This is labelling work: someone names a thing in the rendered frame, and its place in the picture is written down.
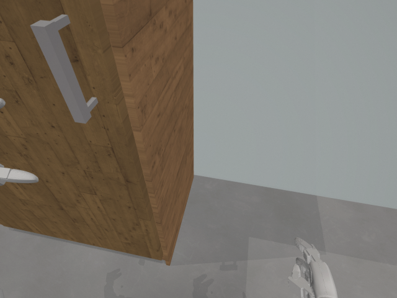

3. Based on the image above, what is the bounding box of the handle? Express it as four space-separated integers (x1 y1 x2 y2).
30 14 98 124

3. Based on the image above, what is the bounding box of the robot right hand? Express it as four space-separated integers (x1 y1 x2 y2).
288 237 337 298

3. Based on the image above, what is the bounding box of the robot left hand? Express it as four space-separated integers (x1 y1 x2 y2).
0 98 38 186

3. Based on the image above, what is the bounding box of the wardrobe door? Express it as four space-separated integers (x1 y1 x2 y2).
0 0 163 260

